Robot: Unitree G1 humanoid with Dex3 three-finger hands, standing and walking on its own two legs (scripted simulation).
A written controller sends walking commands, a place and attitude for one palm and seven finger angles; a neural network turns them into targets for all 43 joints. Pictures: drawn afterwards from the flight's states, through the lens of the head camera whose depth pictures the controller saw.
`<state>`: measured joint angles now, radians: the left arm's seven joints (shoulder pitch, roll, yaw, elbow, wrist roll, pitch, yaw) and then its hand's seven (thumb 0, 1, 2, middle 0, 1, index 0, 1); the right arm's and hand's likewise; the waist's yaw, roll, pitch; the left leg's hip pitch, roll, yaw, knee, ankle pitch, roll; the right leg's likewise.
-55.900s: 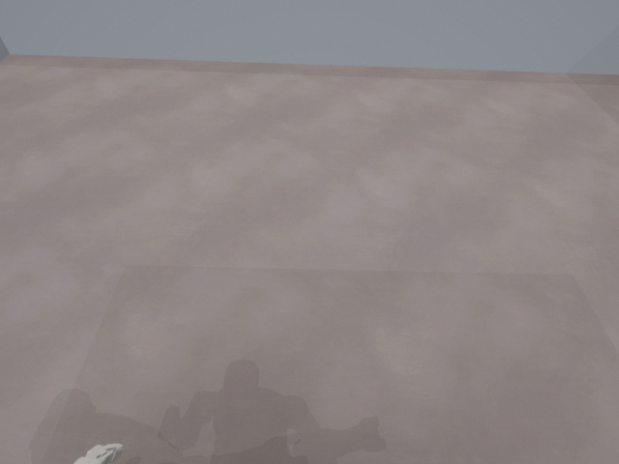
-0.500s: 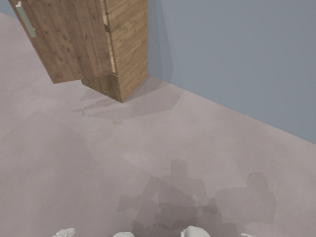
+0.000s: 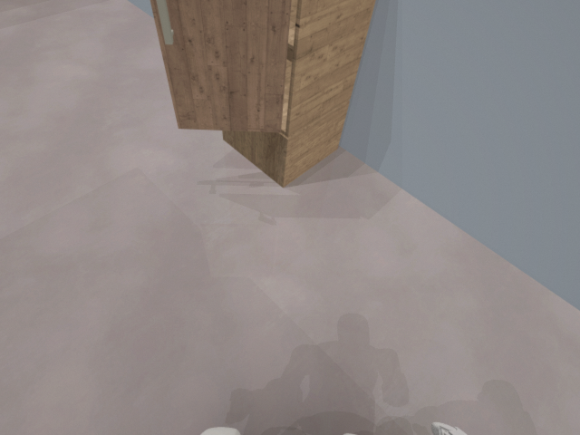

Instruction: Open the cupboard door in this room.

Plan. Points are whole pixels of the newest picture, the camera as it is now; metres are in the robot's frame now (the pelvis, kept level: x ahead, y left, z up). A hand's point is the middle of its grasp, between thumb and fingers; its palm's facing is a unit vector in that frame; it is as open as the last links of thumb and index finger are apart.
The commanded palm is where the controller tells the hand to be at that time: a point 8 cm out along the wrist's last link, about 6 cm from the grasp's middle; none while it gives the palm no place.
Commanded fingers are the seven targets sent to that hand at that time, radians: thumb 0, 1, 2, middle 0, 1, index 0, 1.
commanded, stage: take the last steps up to it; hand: left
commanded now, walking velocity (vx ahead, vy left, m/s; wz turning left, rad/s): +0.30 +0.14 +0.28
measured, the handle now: (165, 13) +1.09 +0.43 -0.01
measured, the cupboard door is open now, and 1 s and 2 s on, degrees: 47 47 47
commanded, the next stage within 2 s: come to a stop and stand still in 1.64 s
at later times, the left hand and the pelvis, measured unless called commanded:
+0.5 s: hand out of the picture +0.02 +0.18 -0.15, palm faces +0.18 -0.97 -0.19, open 7.4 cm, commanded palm none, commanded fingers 0.00 0.90 0.90 -0.20 -0.30 -0.20 -0.30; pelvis +0.08 +0.01 +0.02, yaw +7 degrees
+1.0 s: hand (143, 298) +0.33 +0.28 -0.14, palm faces +0.10 -0.97 -0.23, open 7.4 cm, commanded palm none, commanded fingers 0.00 0.90 0.90 -0.20 -0.30 -0.20 -0.30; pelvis +0.24 +0.08 +0.01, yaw +5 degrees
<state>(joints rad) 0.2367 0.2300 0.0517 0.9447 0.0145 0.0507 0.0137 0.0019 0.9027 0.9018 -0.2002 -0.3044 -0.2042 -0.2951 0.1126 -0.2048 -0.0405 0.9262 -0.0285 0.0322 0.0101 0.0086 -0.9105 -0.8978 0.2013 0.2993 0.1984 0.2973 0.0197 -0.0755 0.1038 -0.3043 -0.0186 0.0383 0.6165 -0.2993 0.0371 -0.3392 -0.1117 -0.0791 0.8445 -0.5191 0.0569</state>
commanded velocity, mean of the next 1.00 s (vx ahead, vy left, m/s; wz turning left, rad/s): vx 0.30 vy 0.07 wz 0.06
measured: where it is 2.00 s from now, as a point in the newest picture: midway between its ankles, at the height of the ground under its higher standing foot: (247, 322)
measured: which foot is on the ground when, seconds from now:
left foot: down 0.00-0.24, up 0.26-0.58, down 0.60-1.00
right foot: up 0.00-0.22, down 0.24-0.60, up 0.62-0.98, down 1.00-1.00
